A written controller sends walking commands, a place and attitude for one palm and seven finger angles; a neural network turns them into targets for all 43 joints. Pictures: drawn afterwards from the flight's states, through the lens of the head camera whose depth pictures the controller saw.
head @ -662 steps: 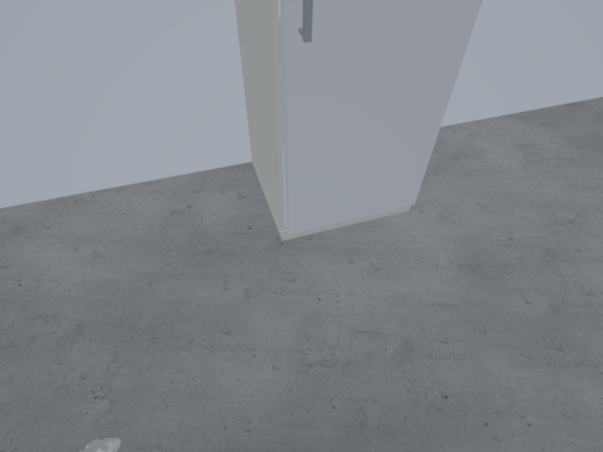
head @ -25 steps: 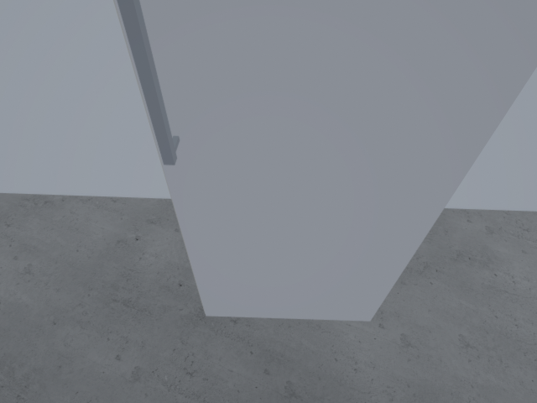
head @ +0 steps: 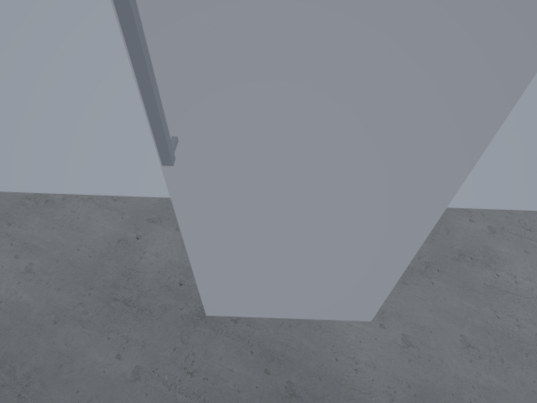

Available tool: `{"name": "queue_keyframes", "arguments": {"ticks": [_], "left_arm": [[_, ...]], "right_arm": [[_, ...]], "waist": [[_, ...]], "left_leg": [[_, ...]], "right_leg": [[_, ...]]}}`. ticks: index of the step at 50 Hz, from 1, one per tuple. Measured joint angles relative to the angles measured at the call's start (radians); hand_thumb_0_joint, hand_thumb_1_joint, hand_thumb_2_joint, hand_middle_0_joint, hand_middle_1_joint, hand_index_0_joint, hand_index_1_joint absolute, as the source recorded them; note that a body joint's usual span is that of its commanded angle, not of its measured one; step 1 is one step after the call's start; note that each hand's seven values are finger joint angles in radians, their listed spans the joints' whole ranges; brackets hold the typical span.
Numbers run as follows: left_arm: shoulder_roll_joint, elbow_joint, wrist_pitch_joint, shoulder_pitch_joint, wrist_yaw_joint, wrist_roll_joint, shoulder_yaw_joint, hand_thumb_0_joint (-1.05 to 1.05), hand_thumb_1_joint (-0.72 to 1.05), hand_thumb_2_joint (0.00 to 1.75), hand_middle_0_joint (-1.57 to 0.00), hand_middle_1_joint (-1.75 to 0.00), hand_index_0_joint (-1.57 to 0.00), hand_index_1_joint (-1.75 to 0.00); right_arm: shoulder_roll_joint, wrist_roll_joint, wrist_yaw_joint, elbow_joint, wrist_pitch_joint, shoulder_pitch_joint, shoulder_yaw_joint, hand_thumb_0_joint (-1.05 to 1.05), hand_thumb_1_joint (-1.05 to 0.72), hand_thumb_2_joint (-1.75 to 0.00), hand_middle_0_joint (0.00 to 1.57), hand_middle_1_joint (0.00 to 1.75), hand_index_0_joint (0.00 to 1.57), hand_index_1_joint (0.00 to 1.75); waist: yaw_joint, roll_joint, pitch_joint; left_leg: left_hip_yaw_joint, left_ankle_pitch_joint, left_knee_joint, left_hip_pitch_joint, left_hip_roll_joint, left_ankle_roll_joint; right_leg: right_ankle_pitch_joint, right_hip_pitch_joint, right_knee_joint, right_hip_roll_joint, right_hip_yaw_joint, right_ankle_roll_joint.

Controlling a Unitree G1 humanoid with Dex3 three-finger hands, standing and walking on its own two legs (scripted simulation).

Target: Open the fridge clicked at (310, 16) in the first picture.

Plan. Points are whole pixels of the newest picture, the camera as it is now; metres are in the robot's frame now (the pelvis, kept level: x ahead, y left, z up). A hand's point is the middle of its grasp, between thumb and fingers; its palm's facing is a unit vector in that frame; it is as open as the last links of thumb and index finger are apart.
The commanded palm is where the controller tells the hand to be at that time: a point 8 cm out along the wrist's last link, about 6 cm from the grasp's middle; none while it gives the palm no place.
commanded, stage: look again from close up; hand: left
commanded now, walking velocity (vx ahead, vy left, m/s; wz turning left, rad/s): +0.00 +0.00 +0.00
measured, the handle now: (149, 67) +0.48 +0.21 +0.26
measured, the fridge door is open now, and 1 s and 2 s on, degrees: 0 0 0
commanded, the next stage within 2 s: raise the hand to about handle height in 0.78 s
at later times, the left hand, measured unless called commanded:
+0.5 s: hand out of the picture +0.06 +0.24 -0.16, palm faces -0.02 -0.95 -0.32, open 7.4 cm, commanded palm none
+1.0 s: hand (108, 397) +0.14 +0.25 -0.08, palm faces +0.28 -0.94 -0.22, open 7.5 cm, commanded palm +0.10 +0.29 -0.06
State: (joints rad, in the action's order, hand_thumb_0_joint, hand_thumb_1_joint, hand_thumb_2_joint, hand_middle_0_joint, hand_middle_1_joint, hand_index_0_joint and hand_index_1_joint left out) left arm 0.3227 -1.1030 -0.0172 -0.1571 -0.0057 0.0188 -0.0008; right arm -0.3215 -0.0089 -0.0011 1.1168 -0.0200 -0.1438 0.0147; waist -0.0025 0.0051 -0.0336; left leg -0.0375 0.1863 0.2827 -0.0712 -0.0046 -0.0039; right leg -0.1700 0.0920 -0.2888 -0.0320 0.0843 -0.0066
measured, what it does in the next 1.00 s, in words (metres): stands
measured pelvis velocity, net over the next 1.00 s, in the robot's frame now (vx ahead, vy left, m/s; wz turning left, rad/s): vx -0.01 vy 0.00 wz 0.01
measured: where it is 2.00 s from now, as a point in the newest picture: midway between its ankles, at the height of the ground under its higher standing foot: outside the picture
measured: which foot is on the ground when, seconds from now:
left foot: down 0.00-1.00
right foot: down 0.00-1.00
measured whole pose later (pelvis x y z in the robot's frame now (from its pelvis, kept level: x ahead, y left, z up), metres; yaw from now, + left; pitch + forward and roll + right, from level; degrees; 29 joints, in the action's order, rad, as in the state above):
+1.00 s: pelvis -0.01 +0.00 -0.01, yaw +0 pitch -1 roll +0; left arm 0.26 -0.49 -0.12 -0.33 0.03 -0.12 0.20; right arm -0.29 0.02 -0.05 0.86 -0.15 -0.25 -0.03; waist -0.01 0.00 -0.04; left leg -0.03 0.24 0.40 -0.14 0.00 0.00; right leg -0.23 0.17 -0.43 -0.04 0.09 0.00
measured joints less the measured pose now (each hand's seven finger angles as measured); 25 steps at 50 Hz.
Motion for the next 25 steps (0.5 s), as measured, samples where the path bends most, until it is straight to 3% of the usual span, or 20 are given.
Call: {"name": "queue_keyframes", "arguments": {"ticks": [25], "left_arm": [[0.005, -0.001, 0.000, 0.004, 0.002, 0.000, 0.002, 0.00, 0.90, 0.89, -0.21, -0.30, -0.20, -0.30]], "right_arm": [[-0.006, 0.000, -0.002, -0.002, -0.002, 0.005, 0.000, 0.01, -0.90, -0.90, 0.20, 0.30, 0.20, 0.30]], "waist": [[-0.002, 0.003, -0.001]], "left_leg": [[0.004, 0.002, -0.006, 0.007, -0.001, 0.002]], "right_leg": [[-0.002, -0.009, 0.007, 0.001, 0.003, 0.001]]}}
